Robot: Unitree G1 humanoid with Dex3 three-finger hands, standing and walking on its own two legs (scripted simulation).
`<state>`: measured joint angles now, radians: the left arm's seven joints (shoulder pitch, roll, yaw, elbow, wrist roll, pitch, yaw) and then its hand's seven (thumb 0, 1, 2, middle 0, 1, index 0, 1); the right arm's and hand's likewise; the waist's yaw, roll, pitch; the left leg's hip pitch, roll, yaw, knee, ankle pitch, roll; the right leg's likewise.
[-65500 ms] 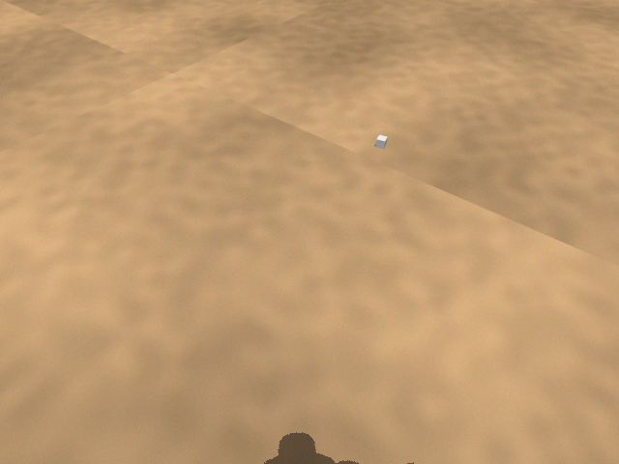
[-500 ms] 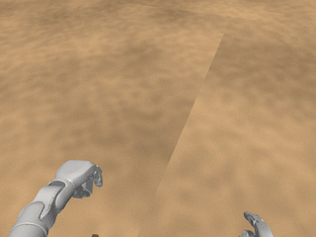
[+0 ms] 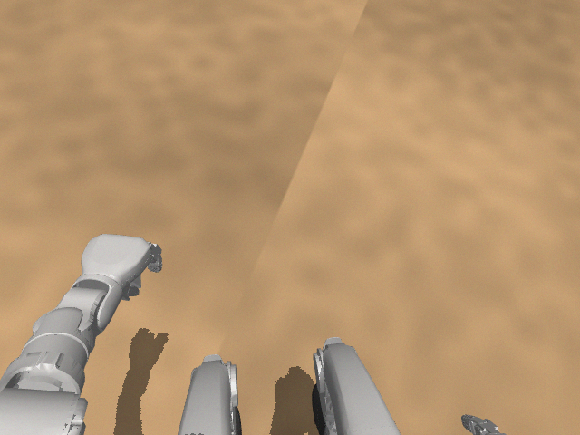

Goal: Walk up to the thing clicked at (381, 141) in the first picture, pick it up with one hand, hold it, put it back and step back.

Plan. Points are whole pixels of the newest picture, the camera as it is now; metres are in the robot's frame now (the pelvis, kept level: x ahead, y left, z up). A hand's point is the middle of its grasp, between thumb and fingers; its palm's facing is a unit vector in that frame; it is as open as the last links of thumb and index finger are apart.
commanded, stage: crouch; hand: left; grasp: from above
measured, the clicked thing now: (120, 272) +0.41 +0.25 -0.14
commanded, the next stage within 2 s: lower in 1.38 s
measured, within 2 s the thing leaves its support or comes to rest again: neither
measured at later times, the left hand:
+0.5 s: hand (161, 289) +0.43 +0.23 -0.32, palm faces -0.46 +0.08 -0.88, open 5.8 cm
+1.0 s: hand (169, 289) +0.45 +0.23 -0.40, palm faces -0.48 +0.07 -0.87, open 6.3 cm
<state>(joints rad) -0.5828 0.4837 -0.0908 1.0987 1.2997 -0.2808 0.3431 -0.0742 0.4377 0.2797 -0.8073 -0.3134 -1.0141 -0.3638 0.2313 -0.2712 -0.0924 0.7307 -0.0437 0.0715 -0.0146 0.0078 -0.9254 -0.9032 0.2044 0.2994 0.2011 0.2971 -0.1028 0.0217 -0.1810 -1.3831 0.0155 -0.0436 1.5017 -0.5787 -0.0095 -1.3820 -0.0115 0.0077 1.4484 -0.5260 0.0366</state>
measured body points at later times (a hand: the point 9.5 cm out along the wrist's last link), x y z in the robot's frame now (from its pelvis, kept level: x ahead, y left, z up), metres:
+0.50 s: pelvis -0.01 +0.00 -0.16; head +0.21 +0.03 +0.23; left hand +0.45 +0.22 -0.27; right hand +0.03 -0.28 -0.28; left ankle +0.06 +0.12 -0.57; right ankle +0.07 -0.14 -0.57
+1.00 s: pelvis -0.02 +0.00 -0.23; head +0.22 +0.05 +0.15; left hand +0.47 +0.22 -0.35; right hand -0.01 -0.28 -0.33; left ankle +0.06 +0.12 -0.57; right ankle +0.07 -0.14 -0.57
